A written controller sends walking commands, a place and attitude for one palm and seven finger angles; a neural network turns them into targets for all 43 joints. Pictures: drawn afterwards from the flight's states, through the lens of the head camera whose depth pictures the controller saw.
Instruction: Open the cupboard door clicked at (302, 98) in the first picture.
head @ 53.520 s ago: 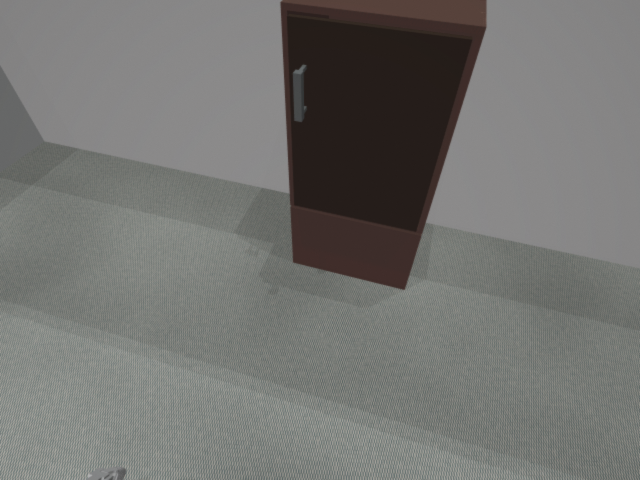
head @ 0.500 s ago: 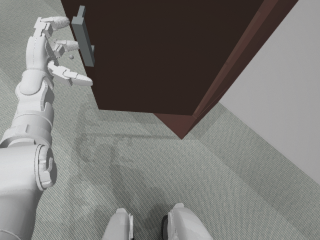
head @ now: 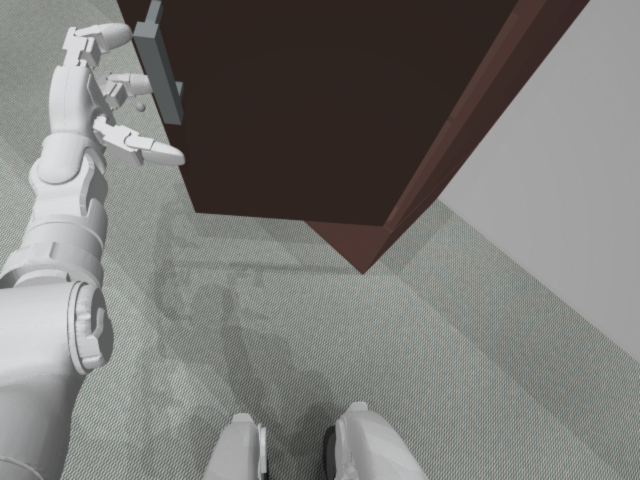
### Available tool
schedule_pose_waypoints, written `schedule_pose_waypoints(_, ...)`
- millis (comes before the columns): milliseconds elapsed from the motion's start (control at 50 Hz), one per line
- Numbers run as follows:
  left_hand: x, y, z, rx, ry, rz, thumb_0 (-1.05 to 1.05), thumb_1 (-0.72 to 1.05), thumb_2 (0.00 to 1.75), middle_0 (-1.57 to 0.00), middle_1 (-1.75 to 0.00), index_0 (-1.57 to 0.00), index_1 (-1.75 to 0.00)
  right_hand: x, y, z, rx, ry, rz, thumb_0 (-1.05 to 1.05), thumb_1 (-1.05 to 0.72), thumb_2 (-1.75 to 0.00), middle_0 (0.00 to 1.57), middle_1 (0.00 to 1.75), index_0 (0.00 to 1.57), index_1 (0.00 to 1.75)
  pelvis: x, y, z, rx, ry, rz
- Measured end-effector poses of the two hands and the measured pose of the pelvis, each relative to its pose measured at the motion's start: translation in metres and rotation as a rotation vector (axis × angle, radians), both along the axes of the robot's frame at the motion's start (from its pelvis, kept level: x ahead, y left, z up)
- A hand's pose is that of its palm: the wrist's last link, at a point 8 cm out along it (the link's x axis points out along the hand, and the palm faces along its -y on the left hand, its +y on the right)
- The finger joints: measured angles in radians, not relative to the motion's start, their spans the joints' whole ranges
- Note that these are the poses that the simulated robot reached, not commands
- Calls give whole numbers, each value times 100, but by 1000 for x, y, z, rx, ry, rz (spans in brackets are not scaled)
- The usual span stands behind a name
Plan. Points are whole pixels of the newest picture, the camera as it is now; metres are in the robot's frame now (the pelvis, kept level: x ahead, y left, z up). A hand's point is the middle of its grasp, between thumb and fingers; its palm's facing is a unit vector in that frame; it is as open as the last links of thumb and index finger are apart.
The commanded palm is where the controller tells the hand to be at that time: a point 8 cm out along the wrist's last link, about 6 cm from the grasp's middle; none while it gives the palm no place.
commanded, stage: move the hooked fingers beside the handle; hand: left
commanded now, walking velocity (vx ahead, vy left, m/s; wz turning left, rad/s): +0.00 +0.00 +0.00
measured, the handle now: (165, 66) +0.59 +0.15 +0.08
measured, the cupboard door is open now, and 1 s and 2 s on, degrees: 42 42 42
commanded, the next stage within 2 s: none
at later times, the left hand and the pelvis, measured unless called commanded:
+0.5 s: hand (131, 101) +0.54 +0.19 +0.08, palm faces -0.05 -1.00 +0.01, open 14.9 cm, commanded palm +0.53 +0.20 +0.07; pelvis +0.00 +0.01 +0.00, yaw -1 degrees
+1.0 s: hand (127, 103) +0.54 +0.19 +0.07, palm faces -0.09 -1.00 +0.00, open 14.1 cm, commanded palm +0.53 +0.23 +0.07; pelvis +0.00 +0.01 +0.00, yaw -3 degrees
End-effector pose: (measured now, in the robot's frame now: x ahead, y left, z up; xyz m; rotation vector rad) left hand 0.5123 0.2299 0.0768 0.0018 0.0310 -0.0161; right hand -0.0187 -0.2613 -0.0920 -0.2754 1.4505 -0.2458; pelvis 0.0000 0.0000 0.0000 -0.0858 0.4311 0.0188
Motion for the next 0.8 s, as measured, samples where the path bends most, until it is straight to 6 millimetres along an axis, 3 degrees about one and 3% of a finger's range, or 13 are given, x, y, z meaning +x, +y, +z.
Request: schedule_pose_waypoints(800,16,18,-1,-7,6,-48,-1,-49,30,-30,-120,-20,-119,-7,12,5,-17,15,-52,0,-91,-89,20,30,20,30,5,8,0,-7,20,-34)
